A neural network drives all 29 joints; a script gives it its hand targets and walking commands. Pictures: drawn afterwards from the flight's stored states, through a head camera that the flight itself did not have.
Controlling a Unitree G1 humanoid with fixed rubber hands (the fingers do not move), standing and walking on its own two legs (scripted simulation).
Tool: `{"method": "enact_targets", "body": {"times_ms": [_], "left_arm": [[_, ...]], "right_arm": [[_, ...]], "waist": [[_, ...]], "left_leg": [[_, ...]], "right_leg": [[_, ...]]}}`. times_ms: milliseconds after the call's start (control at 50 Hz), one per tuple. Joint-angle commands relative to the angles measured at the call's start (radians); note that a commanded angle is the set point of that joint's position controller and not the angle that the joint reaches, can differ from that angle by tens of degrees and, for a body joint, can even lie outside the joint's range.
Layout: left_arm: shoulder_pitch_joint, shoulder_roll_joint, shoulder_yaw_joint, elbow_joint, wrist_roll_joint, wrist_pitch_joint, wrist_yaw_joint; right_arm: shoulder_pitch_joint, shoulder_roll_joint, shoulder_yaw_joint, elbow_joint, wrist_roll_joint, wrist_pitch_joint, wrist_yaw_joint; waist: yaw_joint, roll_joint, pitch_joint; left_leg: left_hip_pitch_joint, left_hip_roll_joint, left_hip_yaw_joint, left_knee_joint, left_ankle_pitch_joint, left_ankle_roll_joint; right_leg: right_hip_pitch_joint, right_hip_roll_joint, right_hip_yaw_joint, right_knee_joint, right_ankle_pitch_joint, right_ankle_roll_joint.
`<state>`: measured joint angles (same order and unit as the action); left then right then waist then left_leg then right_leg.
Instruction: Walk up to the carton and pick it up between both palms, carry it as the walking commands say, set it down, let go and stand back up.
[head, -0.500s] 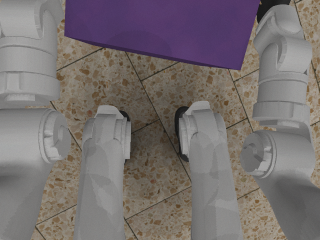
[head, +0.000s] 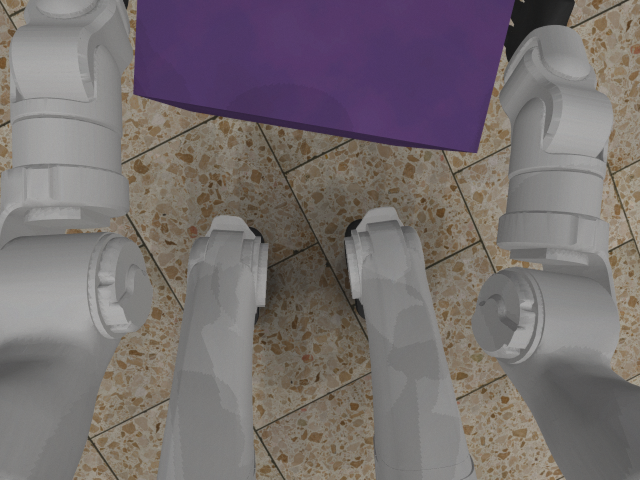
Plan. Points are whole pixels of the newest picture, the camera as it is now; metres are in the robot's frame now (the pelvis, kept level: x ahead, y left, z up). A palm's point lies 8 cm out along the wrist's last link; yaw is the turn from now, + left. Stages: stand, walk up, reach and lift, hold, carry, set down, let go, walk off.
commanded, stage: reach and lift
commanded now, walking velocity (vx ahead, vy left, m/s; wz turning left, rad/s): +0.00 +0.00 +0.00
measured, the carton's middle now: (316, 49) +0.52 -0.03 -0.17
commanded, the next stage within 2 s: none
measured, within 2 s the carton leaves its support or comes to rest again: neither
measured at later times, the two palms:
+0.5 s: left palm out of the picture +0.54 +0.16 -0.01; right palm (599, 20) +0.49 -0.21 -0.01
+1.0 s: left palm out of the picture +0.51 +0.16 +0.07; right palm out of the picture +0.47 -0.21 +0.07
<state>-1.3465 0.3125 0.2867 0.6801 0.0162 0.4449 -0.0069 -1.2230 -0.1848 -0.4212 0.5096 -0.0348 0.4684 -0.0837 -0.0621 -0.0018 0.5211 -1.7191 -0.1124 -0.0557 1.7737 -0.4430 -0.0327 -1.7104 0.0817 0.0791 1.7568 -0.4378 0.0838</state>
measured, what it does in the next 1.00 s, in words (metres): rises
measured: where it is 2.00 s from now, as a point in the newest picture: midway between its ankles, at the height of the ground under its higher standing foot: (306, 292)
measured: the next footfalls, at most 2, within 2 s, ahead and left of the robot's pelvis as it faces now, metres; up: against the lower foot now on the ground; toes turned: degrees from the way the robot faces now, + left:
none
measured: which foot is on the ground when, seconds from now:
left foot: down 0.00-1.00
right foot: down 0.00-1.00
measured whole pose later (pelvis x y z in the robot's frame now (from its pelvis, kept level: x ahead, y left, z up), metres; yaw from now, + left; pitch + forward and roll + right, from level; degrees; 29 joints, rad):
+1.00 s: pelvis +0.01 +0.01 +0.12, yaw +1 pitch +14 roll -1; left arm -1.05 0.22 0.26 0.61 0.02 0.46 0.03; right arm -0.98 -0.14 -0.37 0.53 -0.06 0.46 -0.07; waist -0.07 0.00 0.40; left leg -1.24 -0.13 -0.09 1.36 -0.36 -0.02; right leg -1.22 0.08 0.11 1.34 -0.37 0.08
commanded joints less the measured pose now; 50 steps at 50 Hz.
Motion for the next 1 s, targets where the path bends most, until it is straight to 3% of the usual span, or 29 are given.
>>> {"method": "enact_targets", "body": {"times_ms": [0, 20, 40, 80, 120, 200, 220, 260, 320, 380, 400, 420, 440, 480, 500, 520, 560, 580, 600, 620, 720, 740, 760, 780, 820, 920, 940, 960, 980], "left_arm": [[-0.604, -1.076, -0.584, -0.322, -0.209, -0.049, -0.29], [-0.617, -1.067, -0.638, -0.424, -0.24, -0.051, -0.282], [-0.575, -1.074, -0.646, -0.375, -0.235, -0.039, -0.276], [-0.599, -1.052, -0.629, -0.383, -0.248, -0.034, -0.268], [-0.571, -1.047, -0.607, -0.314, -0.218, -0.042, -0.27], [-0.584, -1.078, -0.608, -0.317, -0.231, -0.043, -0.275], [-0.624, -1.066, -0.618, -0.309, -0.227, -0.051, -0.276], [-0.601, -1.107, -0.604, -0.271, -0.223, -0.046, -0.289], [-0.556, -1.13, -0.554, -0.145, -0.192, -0.035, -0.304], [-0.553, -1.117, -0.557, -0.252, -0.217, -0.05, -0.295], [-0.502, -1.115, -0.538, -0.195, -0.198, -0.044, -0.299], [-0.51, -1.111, -0.493, -0.131, -0.176, -0.037, -0.306], [-0.474, -1.161, -0.542, -0.177, -0.193, -0.045, -0.302], [-0.508, -1.19, -0.624, -0.315, -0.233, -0.054, -0.292], [-0.5, -1.125, -0.58, -0.286, -0.21, -0.055, -0.284], [-0.534, -1.115, -0.579, -0.291, -0.201, -0.06, -0.285], [-0.489, -1.142, -0.599, -0.277, -0.192, -0.054, -0.28], [-0.522, -1.143, -0.644, -0.349, -0.2, -0.057, -0.276], [-0.465, -1.17, -0.62, -0.28, -0.185, -0.048, -0.271], [-0.523, -1.163, -0.658, -0.336, -0.203, -0.049, -0.272], [-0.442, -1.212, -0.72, -0.464, -0.247, -0.042, -0.251], [-0.449, -1.16, -0.67, -0.385, -0.225, -0.038, -0.258], [-0.451, -1.212, -0.692, -0.403, -0.239, -0.04, -0.256], [-0.479, -1.169, -0.687, -0.436, -0.24, -0.044, -0.255], [-0.438, -1.168, -0.635, -0.344, -0.206, -0.042, -0.27], [-0.453, -1.172, -0.628, -0.3, -0.205, -0.056, -0.283], [-0.411, -1.148, -0.616, -0.283, -0.182, -0.065, -0.285], [-0.405, -1.177, -0.614, -0.292, -0.185, -0.06, -0.291], [-0.355, -1.188, -0.595, -0.267, -0.188, -0.06, -0.294]], "right_arm": [[-0.726, 1.086, 0.741, -0.255, 0.271, -0.026, 0.307], [-0.727, 1.117, 0.795, -0.321, 0.316, -0.028, 0.3], [-0.744, 1.076, 0.792, -0.354, 0.311, -0.033, 0.29], [-0.8, 1.017, 0.785, -0.418, 0.31, -0.035, 0.273], [-0.717, 1.034, 0.735, -0.286, 0.272, -0.029, 0.275], [-0.746, 1.023, 0.737, -0.289, 0.278, -0.035, 0.279], [-0.651, 1.043, 0.68, -0.161, 0.237, -0.027, 0.282], [-0.643, 1.075, 0.67, -0.143, 0.246, -0.028, 0.289], [-0.675, 1.047, 0.614, -0.111, 0.195, -0.035, 0.309], [-0.666, 1.069, 0.669, -0.197, 0.214, -0.028, 0.31], [-0.702, 1.054, 0.672, -0.21, 0.22, -0.035, 0.309], [-0.692, 1.015, 0.619, -0.153, 0.18, -0.034, 0.314], [-0.725, 1.079, 0.694, -0.239, 0.225, -0.044, 0.316], [-0.656, 1.093, 0.741, -0.281, 0.258, -0.047, 0.313], [-0.697, 1.053, 0.739, -0.291, 0.248, -0.044, 0.315], [-0.639, 1.071, 0.699, -0.197, 0.22, -0.036, 0.321], [-0.653, 1.07, 0.719, -0.214, 0.242, -0.042, 0.328], [-0.596, 1.098, 0.706, -0.191, 0.243, -0.041, 0.338], [-0.564, 1.07, 0.693, -0.156, 0.239, -0.039, 0.343], [-0.585, 1.081, 0.697, -0.194, 0.238, -0.043, 0.344], [-0.595, 1.049, 0.772, -0.351, 0.277, -0.05, 0.338], [-0.628, 1.041, 0.743, -0.305, 0.264, -0.044, 0.33], [-0.604, 1.034, 0.75, -0.323, 0.268, -0.052, 0.328], [-0.626, 1.053, 0.774, -0.347, 0.271, -0.048, 0.331], [-0.585, 1.069, 0.731, -0.26, 0.245, -0.041, 0.329], [-0.495, 1.094, 0.669, -0.159, 0.179, -0.043, 0.336], [-0.451, 1.139, 0.671, -0.108, 0.179, -0.042, 0.344], [-0.513, 1.119, 0.677, -0.192, 0.184, -0.052, 0.342], [-0.475, 1.144, 0.704, -0.178, 0.194, -0.044, 0.342]], "waist": [[0.004, 0.004, -2.57], [0.053, 0.02, -2.741], [0.009, 0.02, -2.687], [0.033, 0.026, -2.654], [0.032, 0.024, -2.46], [0.014, 0.029, -2.455], [-0.028, 0.044, -2.353], [-0.022, 0.082, -2.364], [-0.078, 0.043, -2.256], [-0.048, 0.01, -2.427], [-0.027, 0.021, -2.378], [-0.044, 0.021, -2.279], [-0.022, -0.008, -2.35], [-0.043, 0.004, -2.528], [0.001, -0.015, -2.448], [-0.044, -0.026, -2.398], [0.003, 0.015, -2.406], [-0.014, 0.023, -2.447], [-0.016, 0.043, -2.366], [-0.05, 0.061, -2.441], [-0.048, 0.082, -2.589], [-0.035, 0.036, -2.473], [-0.055, 0.073, -2.493], [-0.02, 0.05, -2.508], [-0.023, 0.037, -2.343], [-0.089, 0.005, -2.238], [-0.035, 0.015, -2.151], [-0.063, 0.019, -2.208], [-0.032, -0.003, -2.182]], "left_leg": [[0.733, -0.056, 0.112, -0.21, 0.213, 0.04], [0.829, -0.066, 0.11, -0.202, 0.302, 0.039], [0.819, -0.064, 0.104, -0.199, 0.293, 0.032], [0.808, -0.06, 0.095, -0.224, 0.248, 0.039], [0.757, -0.057, 0.089, -0.262, 0.163, 0.04], [0.775, -0.06, 0.093, -0.297, 0.126, 0.041], [0.739, -0.054, 0.085, -0.316, 0.069, 0.033], [0.786, -0.039, 0.091, -0.343, 0.051, 0.034], [0.767, -0.03, 0.062, -0.381, -0.053, 0.034], [0.828, -0.051, 0.075, -0.372, 0.091, 0.041], [0.793, -0.052, 0.094, -0.367, 0.045, 0.037], [0.744, -0.047, 0.079, -0.389, -0.015, 0.041], [0.83, -0.052, 0.068, -0.424, 0.054, 0.044], [0.942, -0.055, 0.054, -0.414, 0.177, 0.034], [0.894, -0.058, 0.063, -0.416, 0.157, 0.042], [0.896, -0.05, 0.042, -0.435, 0.103, 0.043], [0.942, -0.048, 0.049, -0.456, 0.092, 0.035], [1.017, -0.042, 0.022, -0.479, 0.101, 0.033], [0.993, -0.034, 0.033, -0.486, 0.105, 0.027], [1.057, -0.032, 0.014, -0.494, 0.096, 0.026], [1.242, -0.04, 0.015, -0.511, 0.283, 0.018], [1.116, -0.044, 0.029, -0.506, 0.17, 0.022], [1.141, -0.042, 0.022, -0.53, 0.196, 0.016], [1.153, -0.04, 0.022, -0.534, 0.195, 0.028], [1.047, -0.042, 0.042, -0.566, 0.109, 0.031], [1.048, -0.035, 0.013, -0.641, 0.069, 0.037], [1.015, -0.026, 0.018, -0.653, 0.046, 0.039], [1.06, -0.036, 0.027, -0.657, 0.064, 0.041], [1.06, -0.033, 0.035, -0.66, 0.095, 0.036]], "right_leg": [[0.74, 0.073, -0.161, -0.185, 0.235, -0.05], [0.854, 0.074, -0.141, -0.172, 0.313, -0.046], [0.796, 0.079, -0.151, -0.176, 0.304, -0.051], [0.829, 0.07, -0.134, -0.192, 0.269, -0.053], [0.742, 0.064, -0.134, -0.224, 0.187, -0.054], [0.802, 0.061, -0.126, -0.276, 0.155, -0.059], [0.736, 0.065, -0.139, -0.284, 0.124, -0.068], [0.765, 0.051, -0.124, -0.322, 0.093, -0.069], [0.701, 0.057, -0.15, -0.349, -0.007, -0.072], [0.839, 0.065, -0.132, -0.352, 0.125, -0.065], [0.816, 0.062, -0.118, -0.365, 0.077, -0.066], [0.775, 0.059, -0.125, -0.37, 0.012, -0.072], [0.846, 0.061, -0.131, -0.398, 0.076, -0.064], [0.927, 0.059, -0.129, -0.386, 0.203, -0.064], [0.892, 0.059, -0.116, -0.4, 0.174, -0.055], [0.858, 0.068, -0.135, -0.394, 0.139, -0.06], [0.85, 0.059, -0.112, -0.426, 0.091, -0.065], [0.841, 0.066, -0.141, -0.415, 0.12, -0.069], [0.796, 0.056, -0.128, -0.444, 0.104, -0.072], [0.825, 0.06, -0.131, -0.445, 0.105, -0.083], [0.948, 0.066, -0.114, -0.469, 0.259, -0.086], [0.932, 0.057, -0.101, -0.487, 0.158, -0.078], [0.964, 0.061, -0.101, -0.503, 0.19, -0.086], [0.986, 0.058, -0.101, -0.496, 0.195, -0.079], [0.975, 0.048, -0.091, -0.544, 0.12, -0.073], [0.999, 0.054, -0.104, -0.591, 0.097, -0.076], [0.967, 0.05, -0.092, -0.597, 0.083, -0.075], [1.031, 0.056, -0.089, -0.623, 0.087, -0.071], [1.074, 0.046, -0.066, -0.639, 0.105, -0.068]]}}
